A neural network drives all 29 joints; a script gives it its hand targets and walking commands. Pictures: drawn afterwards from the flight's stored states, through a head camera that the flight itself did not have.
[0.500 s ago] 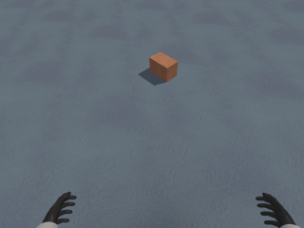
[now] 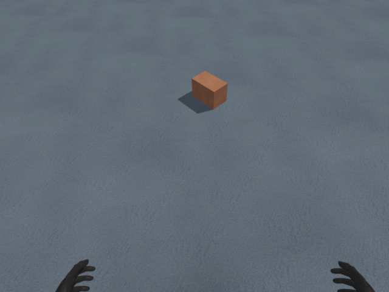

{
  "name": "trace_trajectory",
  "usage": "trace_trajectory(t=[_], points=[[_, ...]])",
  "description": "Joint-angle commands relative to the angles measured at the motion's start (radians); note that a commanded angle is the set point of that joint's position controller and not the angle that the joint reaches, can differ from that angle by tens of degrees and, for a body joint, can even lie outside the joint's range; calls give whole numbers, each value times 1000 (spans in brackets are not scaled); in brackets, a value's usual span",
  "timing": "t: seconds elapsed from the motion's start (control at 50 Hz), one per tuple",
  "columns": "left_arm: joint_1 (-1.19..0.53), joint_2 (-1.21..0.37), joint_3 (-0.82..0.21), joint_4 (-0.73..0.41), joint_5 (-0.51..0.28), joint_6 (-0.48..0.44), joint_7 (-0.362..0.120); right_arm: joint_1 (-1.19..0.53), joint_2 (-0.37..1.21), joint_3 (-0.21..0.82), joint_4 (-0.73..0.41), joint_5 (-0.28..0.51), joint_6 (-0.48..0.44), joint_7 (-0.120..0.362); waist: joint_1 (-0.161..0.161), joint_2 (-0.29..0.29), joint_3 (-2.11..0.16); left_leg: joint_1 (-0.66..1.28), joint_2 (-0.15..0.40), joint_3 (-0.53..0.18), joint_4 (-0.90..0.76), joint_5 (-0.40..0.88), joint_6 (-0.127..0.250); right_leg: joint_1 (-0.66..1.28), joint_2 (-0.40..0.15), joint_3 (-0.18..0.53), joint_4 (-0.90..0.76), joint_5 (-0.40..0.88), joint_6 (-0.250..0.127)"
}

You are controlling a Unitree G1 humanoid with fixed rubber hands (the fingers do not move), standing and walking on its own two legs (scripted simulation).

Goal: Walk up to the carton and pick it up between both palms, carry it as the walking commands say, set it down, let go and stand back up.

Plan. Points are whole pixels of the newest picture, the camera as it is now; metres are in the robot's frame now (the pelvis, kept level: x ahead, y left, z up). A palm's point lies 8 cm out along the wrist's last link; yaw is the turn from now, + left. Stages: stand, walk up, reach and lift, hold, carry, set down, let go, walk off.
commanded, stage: stand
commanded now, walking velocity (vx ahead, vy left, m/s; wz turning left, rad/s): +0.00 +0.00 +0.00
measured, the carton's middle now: (209, 89) +1.62 -0.05 -0.69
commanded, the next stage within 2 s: walk up in 0.76 s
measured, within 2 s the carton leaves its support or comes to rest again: neither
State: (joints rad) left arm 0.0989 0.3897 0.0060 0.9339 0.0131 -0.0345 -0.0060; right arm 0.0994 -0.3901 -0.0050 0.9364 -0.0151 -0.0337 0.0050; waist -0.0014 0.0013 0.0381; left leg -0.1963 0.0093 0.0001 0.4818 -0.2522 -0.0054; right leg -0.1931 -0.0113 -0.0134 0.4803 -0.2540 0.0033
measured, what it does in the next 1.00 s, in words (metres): stands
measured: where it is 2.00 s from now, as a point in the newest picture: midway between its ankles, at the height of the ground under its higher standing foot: (206, 239)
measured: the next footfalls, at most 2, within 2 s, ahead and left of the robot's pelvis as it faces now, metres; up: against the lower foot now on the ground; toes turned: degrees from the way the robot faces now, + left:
right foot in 1.62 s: +0.41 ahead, -0.15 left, +0.00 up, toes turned -10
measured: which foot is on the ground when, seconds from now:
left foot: down 0.00-1.00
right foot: down 0.00-1.00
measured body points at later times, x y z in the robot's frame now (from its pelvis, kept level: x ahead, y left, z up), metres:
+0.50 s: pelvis +0.00 +0.00 +0.01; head +0.00 +0.00 +0.46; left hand +0.11 +0.32 -0.11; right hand +0.11 -0.32 -0.11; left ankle +0.01 +0.12 -0.74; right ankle +0.00 -0.12 -0.74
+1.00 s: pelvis +0.01 +0.00 +0.01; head +0.01 +0.00 +0.46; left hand +0.11 +0.31 -0.11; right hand +0.11 -0.31 -0.11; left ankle +0.00 +0.13 -0.73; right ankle +0.00 -0.12 -0.73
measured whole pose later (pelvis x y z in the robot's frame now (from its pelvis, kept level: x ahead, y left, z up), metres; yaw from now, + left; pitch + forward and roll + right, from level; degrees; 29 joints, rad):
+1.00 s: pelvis +0.01 +0.00 +0.01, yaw +0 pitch -1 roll +0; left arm 0.10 0.39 0.02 1.03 0.03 0.01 -0.02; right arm 0.12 -0.38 -0.03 1.03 -0.03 0.00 0.01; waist 0.01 -0.01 0.01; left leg -0.17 0.01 0.02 0.41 -0.32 -0.02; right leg -0.18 -0.03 -0.02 0.43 -0.33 0.00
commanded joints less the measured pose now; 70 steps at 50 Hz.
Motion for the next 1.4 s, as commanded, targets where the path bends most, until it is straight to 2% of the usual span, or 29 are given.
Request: trace_trajectory(t=[0.0,0.36,0.92,0.94,0.96,0.98,1.0,1.02,1.04,1.06,1.08,1.1,1.14,1.16,1.18,1.2,1.22,1.24,1.26,1.28,1.3,1.32,1.34,1.38], points=[[-47,167,33,-28,-1,-10,4,-46,-166,-33,-27,1,-10,-4,0,-2,-66,25,98,-93,-105,156,46,27,-101,98,-111,143,-44],[-59,175,26,57,-1,-2,7,-58,-172,-31,60,2,-3,-7,1,1,-52,53,110,-97,-173,138,36,51,-111,99,-176,124,-36],[-53,181,28,80,-3,5,10,-53,-179,-32,82,3,4,-10,0,0,-57,75,116,-94,-187,184,34,74,-118,96,-190,169,-31],[22,106,45,70,22,34,-18,36,-104,-54,60,-21,32,3,22,-32,-85,54,129,-78,-144,-388,35,-68,-116,88,-106,-371,-56],[-39,105,52,46,25,52,-33,6,-106,-54,49,-23,46,11,23,16,34,-83,124,-126,-192,-484,15,-103,-113,77,-112,-437,-34],[-13,91,49,36,28,55,-37,-35,-100,-54,24,-19,48,17,43,38,61,-139,112,-90,-195,-443,-6,-65,-117,61,-127,-399,-30],[63,83,46,55,26,45,-32,-59,-84,-55,6,-16,41,16,69,28,44,-183,92,-44,-150,-360,-26,32,-136,82,-160,-354,-46],[152,101,51,89,22,30,-22,-64,-61,-53,-7,-15,29,14,95,-40,8,-234,62,10,-56,-273,-47,146,-188,168,-232,-370,-81],[196,136,65,112,21,26,-13,-70,-35,-52,-25,-13,22,16,113,-151,7,-302,16,76,60,-201,-73,209,-254,270,-331,-421,-110],[207,159,71,122,18,22,-8,-75,-16,-51,-43,-7,17,18,116,-241,18,-325,35,71,204,-230,-51,174,-345,396,-386,-435,-142],[189,154,72,118,18,20,-6,-77,-10,-54,-57,-3,13,22,98,-196,37,-324,57,44,246,-247,-47,138,-355,395,-403,-416,-158],[153,140,72,109,19,18,-8,-46,1,-54,-54,0,8,28,70,-166,48,-274,64,43,230,-239,-41,90,-342,351,-402,-379,-158],[77,106,70,91,17,12,-13,54,26,-50,-35,5,-6,30,6,-151,41,-100,53,70,103,-174,-33,-6,-267,216,-343,-281,-121],[41,89,65,85,18,10,-17,135,33,-51,-10,4,-12,27,-41,-125,23,54,34,112,-7,-84,-27,-87,-214,133,-280,-245,-94],[36,65,55,80,24,6,-20,229,12,-61,23,1,-16,18,-86,-82,2,239,25,127,-69,-16,-9,-211,-172,83,-190,-244,-70],[31,9,37,59,27,-4,-21,359,-54,-83,65,-3,-24,7,-137,78,-32,408,128,-49,-131,-94,31,-374,-99,23,77,-230,-45],[-26,-53,22,-3,30,-14,-23,470,-149,-102,83,-15,-21,-6,-175,312,-24,420,410,-507,-337,-349,114,-585,8,-69,433,-247,-7],[4,-24,51,7,27,-5,-20,495,-176,-112,77,-4,-10,-17,-125,133,-16,353,536,-663,-369,-384,138,-626,-41,29,613,-233,-11],[31,-18,54,23,28,-1,-24,423,-145,-101,60,-4,-11,-25,-85,50,28,292,508,-579,-341,-308,129,-646,-91,68,682,-140,-13],[57,-41,48,30,25,-2,-34,357,-73,-81,50,-3,-20,-22,-60,49,66,250,420,-408,-309,-171,104,-635,-126,76,681,-31,-15],[79,-66,43,29,21,1,-46,323,-12,-64,46,-4,-28,-20,-44,76,78,217,347,-274,-288,-49,75,-602,-138,67,660,48,-10],[95,-77,45,27,23,9,-56,323,20,-56,49,-3,-37,-20,-33,110,70,201,299,-187,-267,101,62,-564,-127,36,656,100,3],[93,-87,49,20,26,18,-62,348,36,-52,59,0,-44,-20,-30,130,56,191,283,-131,-247,240,59,-538,-116,11,651,121,15],[35,-101,48,-8,30,30,-68,406,42,-58,72,-1,-51,-21,-42,153,63,197,282,-78,-243,393,70,-539,-105,-28,595,132,35]])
